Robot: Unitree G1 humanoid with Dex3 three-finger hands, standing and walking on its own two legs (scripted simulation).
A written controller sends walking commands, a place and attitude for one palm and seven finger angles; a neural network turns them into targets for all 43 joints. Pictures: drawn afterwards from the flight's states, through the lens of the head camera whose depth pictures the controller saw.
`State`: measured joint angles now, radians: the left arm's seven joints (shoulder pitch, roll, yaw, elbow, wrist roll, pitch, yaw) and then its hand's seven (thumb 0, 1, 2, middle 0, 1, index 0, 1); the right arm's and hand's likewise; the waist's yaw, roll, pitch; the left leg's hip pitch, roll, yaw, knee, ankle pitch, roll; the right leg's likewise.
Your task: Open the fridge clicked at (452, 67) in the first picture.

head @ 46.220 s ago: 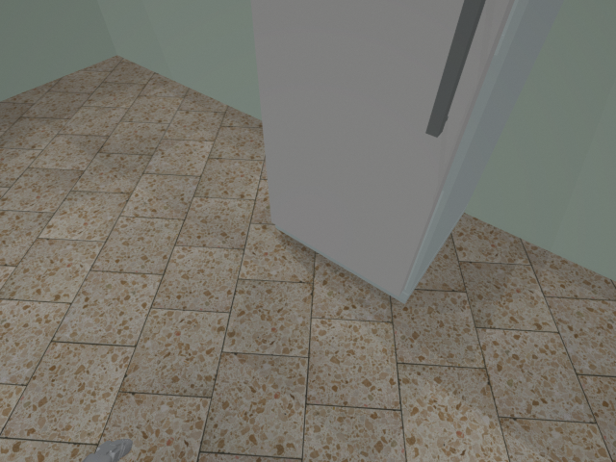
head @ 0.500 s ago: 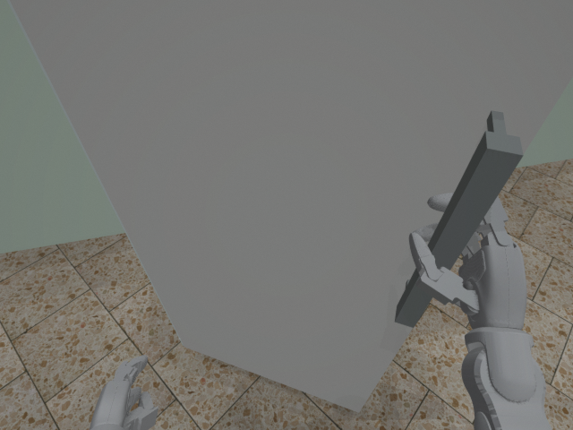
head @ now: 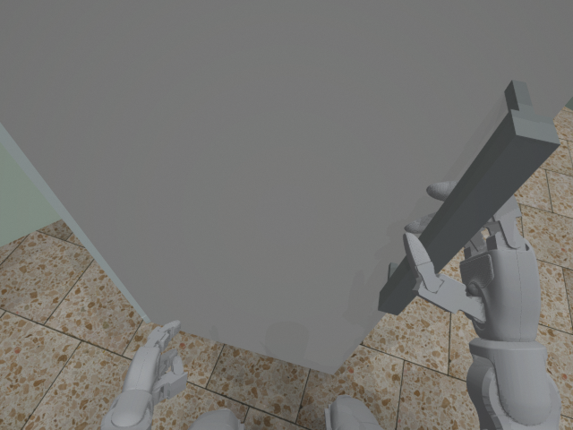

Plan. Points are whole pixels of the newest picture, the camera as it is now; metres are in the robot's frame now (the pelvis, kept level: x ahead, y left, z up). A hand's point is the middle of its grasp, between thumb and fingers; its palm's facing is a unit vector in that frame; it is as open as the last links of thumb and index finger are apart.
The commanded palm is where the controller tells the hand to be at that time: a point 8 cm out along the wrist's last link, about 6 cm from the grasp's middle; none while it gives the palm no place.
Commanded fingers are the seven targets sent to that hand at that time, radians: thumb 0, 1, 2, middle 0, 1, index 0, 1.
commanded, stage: walk backward, drawing the door open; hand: right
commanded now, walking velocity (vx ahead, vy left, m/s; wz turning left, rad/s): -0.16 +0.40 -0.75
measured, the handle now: (435, 228) +0.30 -0.12 +0.18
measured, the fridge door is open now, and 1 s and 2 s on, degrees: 53 70 65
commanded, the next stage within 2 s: stop walking and hold the door back in 0.52 s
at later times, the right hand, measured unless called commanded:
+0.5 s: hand (370, 393) +0.14 -0.04 +0.18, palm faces +0.41 +0.90 -0.16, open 7.2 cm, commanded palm +0.09 -0.06 +0.18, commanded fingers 0.00 -0.90 -0.90 0.45 1.40 0.45 1.40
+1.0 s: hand (347, 415) +0.13 -0.02 +0.18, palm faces +0.67 +0.72 -0.16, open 6.5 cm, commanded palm +0.08 -0.05 +0.17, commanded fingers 0.00 -0.90 -0.90 0.45 1.40 0.45 1.40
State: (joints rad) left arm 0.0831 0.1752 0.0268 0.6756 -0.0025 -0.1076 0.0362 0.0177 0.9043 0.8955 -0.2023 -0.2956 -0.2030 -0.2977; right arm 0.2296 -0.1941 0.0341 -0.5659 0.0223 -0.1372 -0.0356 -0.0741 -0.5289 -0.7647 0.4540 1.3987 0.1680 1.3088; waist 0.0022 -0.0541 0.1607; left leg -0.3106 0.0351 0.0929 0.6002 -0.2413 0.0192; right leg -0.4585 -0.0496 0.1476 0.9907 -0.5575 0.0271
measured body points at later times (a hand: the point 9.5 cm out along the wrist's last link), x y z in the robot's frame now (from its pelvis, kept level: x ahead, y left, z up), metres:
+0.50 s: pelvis -0.04 +0.19 +0.02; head +0.01 +0.14 +0.46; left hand +0.17 +0.34 -0.08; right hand +0.12 -0.08 +0.19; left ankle +0.04 +0.39 -0.68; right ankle -0.10 +0.01 -0.73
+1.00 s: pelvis -0.07 +0.31 +0.01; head -0.05 +0.28 +0.45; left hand +0.22 +0.39 -0.06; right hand +0.09 -0.05 +0.19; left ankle -0.01 +0.43 -0.69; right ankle -0.09 +0.26 -0.73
